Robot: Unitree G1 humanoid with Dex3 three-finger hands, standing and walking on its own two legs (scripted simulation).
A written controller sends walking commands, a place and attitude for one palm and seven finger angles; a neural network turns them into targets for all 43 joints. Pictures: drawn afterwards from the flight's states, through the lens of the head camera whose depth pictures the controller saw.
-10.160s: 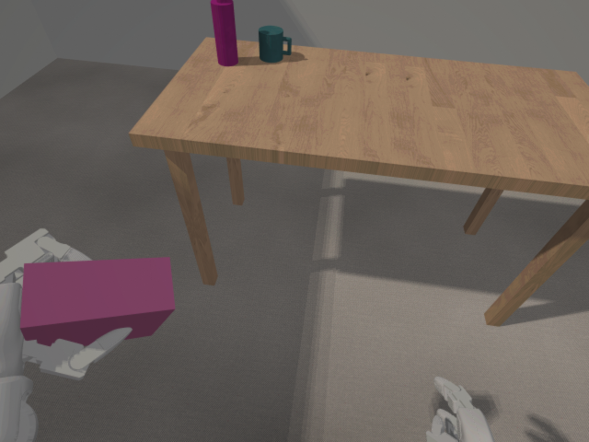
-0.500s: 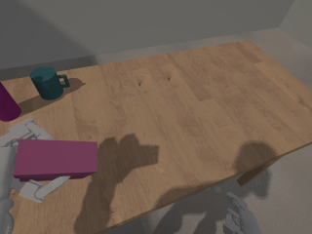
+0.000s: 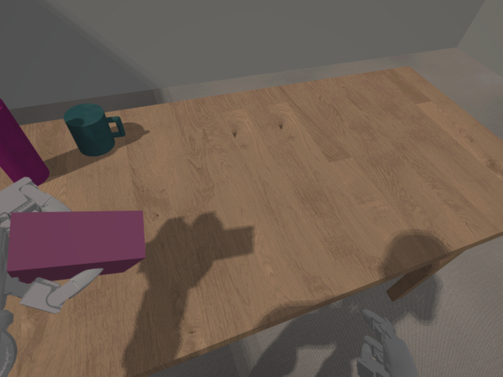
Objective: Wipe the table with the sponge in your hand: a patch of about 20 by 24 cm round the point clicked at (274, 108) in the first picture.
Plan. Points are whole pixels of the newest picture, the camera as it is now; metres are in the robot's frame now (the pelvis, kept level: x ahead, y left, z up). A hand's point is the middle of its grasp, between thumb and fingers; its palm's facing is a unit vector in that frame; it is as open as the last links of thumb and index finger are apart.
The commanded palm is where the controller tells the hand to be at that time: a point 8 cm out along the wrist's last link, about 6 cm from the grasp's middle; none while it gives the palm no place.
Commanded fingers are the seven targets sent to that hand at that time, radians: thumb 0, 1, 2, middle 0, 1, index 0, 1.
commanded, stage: come to a stop and stand still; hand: left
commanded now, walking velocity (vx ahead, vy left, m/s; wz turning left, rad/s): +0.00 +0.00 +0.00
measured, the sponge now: (97, 247) +0.23 +0.22 +0.13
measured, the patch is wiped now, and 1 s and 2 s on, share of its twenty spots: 0.00 0.00 0.00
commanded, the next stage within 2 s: look again from close up in 0.08 s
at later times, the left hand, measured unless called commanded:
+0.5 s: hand (70, 241) +0.23 +0.24 +0.16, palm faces +0.35 -0.85 -0.39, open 9.3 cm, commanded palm +0.17 +0.27 +0.17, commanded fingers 0.00 0.10 1.30 -1.20 -1.60 -1.20 -1.60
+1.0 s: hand (104, 269) +0.20 +0.18 +0.16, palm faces +0.29 -0.83 -0.48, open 9.3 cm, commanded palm +0.14 +0.23 +0.17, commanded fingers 0.00 0.10 1.30 -1.20 -1.60 -1.20 -1.60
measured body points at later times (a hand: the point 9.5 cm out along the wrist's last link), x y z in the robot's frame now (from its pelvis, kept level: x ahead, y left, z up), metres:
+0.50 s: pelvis +0.01 -0.01 +0.00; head +0.03 +0.01 +0.45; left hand +0.20 +0.28 +0.18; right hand +0.19 -0.24 -0.07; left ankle +0.03 +0.05 -0.74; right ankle +0.00 -0.13 -0.74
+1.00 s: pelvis -0.02 -0.05 -0.01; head +0.04 -0.04 +0.44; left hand +0.17 +0.23 +0.19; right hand +0.17 -0.26 -0.09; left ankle +0.03 +0.05 -0.74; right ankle +0.00 -0.13 -0.74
